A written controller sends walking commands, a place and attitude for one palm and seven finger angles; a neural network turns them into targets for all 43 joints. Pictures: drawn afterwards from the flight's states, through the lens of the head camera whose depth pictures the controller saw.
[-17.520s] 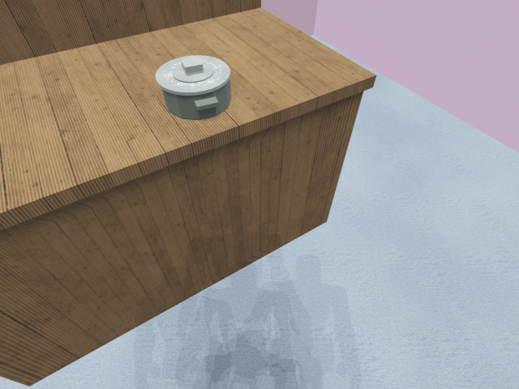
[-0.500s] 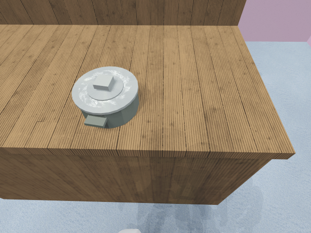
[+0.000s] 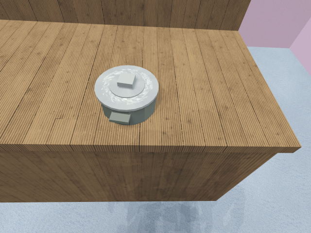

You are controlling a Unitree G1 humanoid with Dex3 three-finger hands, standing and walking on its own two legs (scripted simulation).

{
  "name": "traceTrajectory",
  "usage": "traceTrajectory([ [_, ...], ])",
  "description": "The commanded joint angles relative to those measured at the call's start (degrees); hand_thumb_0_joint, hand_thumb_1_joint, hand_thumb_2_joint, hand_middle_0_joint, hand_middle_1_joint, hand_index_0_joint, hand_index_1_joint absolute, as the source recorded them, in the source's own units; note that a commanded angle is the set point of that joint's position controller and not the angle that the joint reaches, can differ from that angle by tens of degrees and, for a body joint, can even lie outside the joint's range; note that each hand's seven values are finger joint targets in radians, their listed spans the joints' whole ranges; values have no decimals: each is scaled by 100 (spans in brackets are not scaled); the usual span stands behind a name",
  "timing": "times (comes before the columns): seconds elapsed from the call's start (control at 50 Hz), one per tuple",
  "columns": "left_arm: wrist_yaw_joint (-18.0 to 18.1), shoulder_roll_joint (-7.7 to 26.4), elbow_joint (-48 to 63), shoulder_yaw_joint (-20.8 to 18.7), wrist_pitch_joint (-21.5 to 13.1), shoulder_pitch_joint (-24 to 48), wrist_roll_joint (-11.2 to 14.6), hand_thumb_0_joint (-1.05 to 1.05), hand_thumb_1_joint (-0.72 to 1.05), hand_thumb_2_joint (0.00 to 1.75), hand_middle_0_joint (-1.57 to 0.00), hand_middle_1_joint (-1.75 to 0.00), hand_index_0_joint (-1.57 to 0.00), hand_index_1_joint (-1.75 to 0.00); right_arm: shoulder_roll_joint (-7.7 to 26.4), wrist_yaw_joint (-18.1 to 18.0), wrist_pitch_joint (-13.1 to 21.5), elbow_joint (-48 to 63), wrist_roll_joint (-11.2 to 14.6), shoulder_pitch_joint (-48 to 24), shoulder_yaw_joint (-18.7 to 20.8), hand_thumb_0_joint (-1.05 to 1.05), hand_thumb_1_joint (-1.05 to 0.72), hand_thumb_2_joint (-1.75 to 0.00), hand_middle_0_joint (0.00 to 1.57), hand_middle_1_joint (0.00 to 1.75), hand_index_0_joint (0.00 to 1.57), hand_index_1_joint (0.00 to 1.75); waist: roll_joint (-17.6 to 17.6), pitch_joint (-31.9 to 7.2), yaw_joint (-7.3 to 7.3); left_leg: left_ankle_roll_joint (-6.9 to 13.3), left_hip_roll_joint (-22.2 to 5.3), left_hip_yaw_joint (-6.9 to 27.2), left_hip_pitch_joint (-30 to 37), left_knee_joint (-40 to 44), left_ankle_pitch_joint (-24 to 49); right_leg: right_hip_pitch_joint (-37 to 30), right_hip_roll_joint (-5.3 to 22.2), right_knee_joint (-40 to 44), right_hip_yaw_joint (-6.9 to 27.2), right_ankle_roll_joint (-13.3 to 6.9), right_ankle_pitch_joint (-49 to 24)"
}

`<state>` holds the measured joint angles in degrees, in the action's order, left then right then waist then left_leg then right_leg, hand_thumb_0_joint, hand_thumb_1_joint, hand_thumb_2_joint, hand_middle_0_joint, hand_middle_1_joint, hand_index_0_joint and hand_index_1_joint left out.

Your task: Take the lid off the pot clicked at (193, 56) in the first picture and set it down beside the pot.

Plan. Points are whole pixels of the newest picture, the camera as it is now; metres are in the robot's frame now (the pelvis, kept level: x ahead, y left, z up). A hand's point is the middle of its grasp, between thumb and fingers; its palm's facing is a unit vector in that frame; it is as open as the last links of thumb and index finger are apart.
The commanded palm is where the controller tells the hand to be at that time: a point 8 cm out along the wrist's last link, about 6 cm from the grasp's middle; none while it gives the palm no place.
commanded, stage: come to a stop and stand still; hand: left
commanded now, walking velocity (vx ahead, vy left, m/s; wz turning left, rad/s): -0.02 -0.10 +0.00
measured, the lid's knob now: (126, 80) +0.49 +0.11 +0.11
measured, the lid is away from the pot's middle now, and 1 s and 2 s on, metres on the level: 0.00 0.00 0.00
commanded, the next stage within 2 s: look again from close up in 0.52 s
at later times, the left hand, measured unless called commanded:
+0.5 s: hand out of the picture +0.01 +0.15 -0.18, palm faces +0.04 -0.98 -0.18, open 7.3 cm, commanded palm none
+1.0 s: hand out of the picture +0.00 +0.15 -0.18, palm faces +0.04 -0.98 -0.17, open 7.4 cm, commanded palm none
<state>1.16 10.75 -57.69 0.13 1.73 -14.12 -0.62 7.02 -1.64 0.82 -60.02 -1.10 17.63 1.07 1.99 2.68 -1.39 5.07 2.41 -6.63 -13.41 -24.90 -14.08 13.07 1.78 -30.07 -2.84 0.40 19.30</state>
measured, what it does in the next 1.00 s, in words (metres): steps on the spot: right foot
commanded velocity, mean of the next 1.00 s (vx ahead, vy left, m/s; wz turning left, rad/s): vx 0.00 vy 0.00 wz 0.00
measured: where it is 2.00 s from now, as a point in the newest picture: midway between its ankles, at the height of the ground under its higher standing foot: outside the picture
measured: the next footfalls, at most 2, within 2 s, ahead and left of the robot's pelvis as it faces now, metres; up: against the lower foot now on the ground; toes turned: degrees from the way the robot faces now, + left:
right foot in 0.02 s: +0.00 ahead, -0.13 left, +0.00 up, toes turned -2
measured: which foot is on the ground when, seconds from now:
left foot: down 0.00-1.00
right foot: up 0.00-0.00, down 0.02-1.00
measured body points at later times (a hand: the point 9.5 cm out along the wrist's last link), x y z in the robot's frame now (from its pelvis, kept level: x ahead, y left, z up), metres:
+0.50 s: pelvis +0.01 -0.01 -0.01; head +0.02 -0.01 +0.44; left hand +0.00 +0.21 -0.17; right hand +0.03 -0.24 -0.16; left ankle -0.01 +0.06 -0.74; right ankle -0.04 -0.13 -0.74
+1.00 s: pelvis +0.01 -0.02 +0.00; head +0.02 +0.00 +0.45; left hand +0.00 +0.20 -0.17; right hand +0.04 -0.25 -0.15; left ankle -0.01 +0.06 -0.74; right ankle -0.04 -0.13 -0.74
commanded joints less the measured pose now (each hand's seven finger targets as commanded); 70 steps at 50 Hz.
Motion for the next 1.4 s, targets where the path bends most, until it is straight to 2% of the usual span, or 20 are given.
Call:
traceTrajectory([
  [0.0, 142, 350, -17, -47, -146, -595, 30, 0, 90, 90, -20, -30, -20, -30, 594, -42, 37, 14, 101, 282, 90, 0, -90, -90, 20, 30, 20, 30, -171, -235, 91, -203, -1062, 1185, 105, 244, 1242, -496, 443, 913, 520, -265, -1580],
  [0.04, 153, 273, -70, -22, -139, -667, 11, 0, 90, 90, -20, -30, -20, -30, 495, -30, 53, -89, 71, 343, 55, 0, -90, -90, 20, 30, 20, 30, -649, -245, 70, -198, -1018, 1222, 421, 459, 1070, -187, 478, 740, 422, -254, -1371],
  [0.06, 160, 261, -122, -8, -162, -623, 14, 0, 90, 90, -20, -30, -20, -30, 511, -39, 32, -124, 64, 368, 76, 0, -90, -90, 20, 30, 20, 30, -119, -341, 49, -168, -1078, 1170, 501, 283, 1397, -314, 381, 726, 396, -234, -1491],
  [0.08, 175, 184, -128, 0, -173, -603, 18, 0, 90, 90, -20, -30, -20, -30, 608, -47, 28, -176, 71, 359, 83, 0, -90, -90, 20, 30, 20, 30, -90, -289, 43, -160, -1063, 1086, 534, 207, 1466, -294, 430, 760, 430, -213, -1516],
  [0.2, 191, 122, -283, 34, -245, -756, 30, 0, 90, 90, -20, -30, -20, -30, 423, -36, 54, -406, 90, 409, 18, 0, -90, -90, 20, 30, 20, 30, -263, 129, 60, -131, -981, 1033, 485, 410, 1070, -150, 487, 947, 517, -199, -1297],
  [0.22, 330, 425, -401, 1, -271, -797, -96, 0, 90, 90, -20, -30, -20, -30, 955, -18, 53, -12, 95, 93, 50, 0, -90, -90, 20, 30, 20, 30, 104, 15, 128, -281, -1083, 1006, 138, -365, 1853, -99, 403, 767, 408, -124, -1621],
  [0.24, 288, 350, -173, 12, -295, -691, -11, 0, 90, 90, -20, -30, -20, -30, 768, 25, 33, 104, 29, 167, 15, 0, -90, -90, 20, 30, 20, 30, -96, -270, 55, -288, -899, 949, -11, -244, 370, -158, 435, 717, 437, -251, -500],
  [0.26, 204, 427, -103, -42, -296, -614, 4, 0, 90, 90, -20, -30, -20, -30, 700, 59, 43, 107, -6, 19, 47, 0, -90, -90, 20, 30, 20, 30, -630, -541, 125, -246, -781, 1058, 145, -66, 526, -209, 401, 461, 400, -368, -663],
  [0.28, 189, 351, -86, -33, -319, -674, 16, 0, 90, 90, -20, -30, -20, -30, 718, 35, 44, 169, 6, 38, 48, 0, -90, -90, 20, 30, 20, 30, -717, -433, 100, -172, -862, 1170, -2, -47, 386, -96, 303, 450, 341, -359, -421],
  [0.32, 185, 218, -127, -10, -348, -762, -13, 0, 90, 90, -20, -30, -20, -30, 714, 12, 83, 157, 21, 84, 32, 0, -90, -90, 20, 30, 20, 30, -739, -237, 116, -89, -928, 1226, -130, -118, 1099, -23, 260, 326, 319, -379, -819],
  [0.34, 195, 181, -176, 1, -384, -840, -8, 0, 90, 90, -20, -30, -20, -30, 675, -5, 107, 134, 27, 137, 19, 0, -90, -90, 20, 30, 20, 30, -500, -300, 124, -89, -896, 1164, -6, -302, 1646, -101, 298, 342, 383, -390, -1237],
  [0.36, 189, 192, -165, -16, -387, -825, 15, 0, 90, 90, -20, -30, -20, -30, 646, -13, 110, 164, 35, 195, 0, 0, -90, -90, 20, 30, 20, 30, -362, -417, 117, -105, -884, 1146, 134, -304, 1664, -168, 341, 334, 386, -426, -1356],
  [0.44, 216, 187, -164, -3, -394, -827, 13, 0, 90, 90, -20, -30, -20, -30, 667, -28, 102, 110, 53, 155, -22, 0, -90, -90, 20, 30, 20, 30, -24, -82, 54, -175, -834, 1052, 137, -271, 1538, -80, 432, 404, 468, -399, -1724],
  [0.54, 208, 259, -93, -12, -345, -816, 1, 0, 90, 90, -20, -30, -20, -30, 718, -16, 87, 152, 55, -51, -38, 0, -90, -90, 20, 30, 20, 30, -149, 153, 97, -185, -813, 1048, 150, -51, 1216, -3, 428, 554, 515, -345, -1382],
  [0.68, 183, 406, 28, -40, -303, -796, -7, 0, 90, 90, -20, -30, -20, -30, 785, -2, 89, 229, 62, -205, -42, 0, -90, -90, 20, 30, 20, 30, -241, 41, 148, -204, -814, 1015, 241, 80, 1011, -104, 450, 678, 525, -308, -1257],
  [0.86, 166, 462, 27, -36, -302, -828, 6, 0, 90, 90, -20, -30, -20, -30, 762, -7, 121, 143, 70, -169, -60, 0, -90, -90, 20, 30, 20, 30, -225, -126, 187, -200, -848, 1028, 428, 169, 1361, -301, 483, 748, 489, -285, -1499],
  [0.96, 170, 461, -33, -36, -303, -825, 12, 0, 90, 90, -20, -30, -20, -30, 755, -18, 129, 68, 74, -101, -59, 0, -90, -90, 20, 30, 20, 30, -206, -190, 192, -203, -881, 1018, 554, 188, 1596, -371, 507, 763, 459, -284, -1662],
  [1.1, 172, 393, -107, -18, -282, -833, 11, 0, 90, 90, -20, -30, -20, -30, 706, -16, 110, -66, 82, -21, -73, 0, -90, -90, 20, 30, 20, 30, -162, 112, 193, -222, -856, 1006, 371, 317, 1233, -303, 536, 874, 467, -280, -1409],
  [1.26, 161, 373, -189, -6, -285, -882, 19, 0, 90, 90, -20, -30, -20, -30, 635, -16, 114, -164, 88, 72, -66, 0, -90, -90, 20, 30, 20, 30, -93, 66, 203, -198, -873, 1006, 459, 362, 1199, -330, 518, 937, 467, -277, -1376],
  [1.38, 167, 293, -244, -13, -274, -911, 20, 0, 90, 90, -20, -30, -20, -30, 622, -31, 126, -222, 88, 112, -64, 0, -90, -90, 20, 30, 20, 30, -245, 82, 208, -195, -879, 1012, 492, 383, 1287, -298, 521, 918, 459, -275, -1328],
])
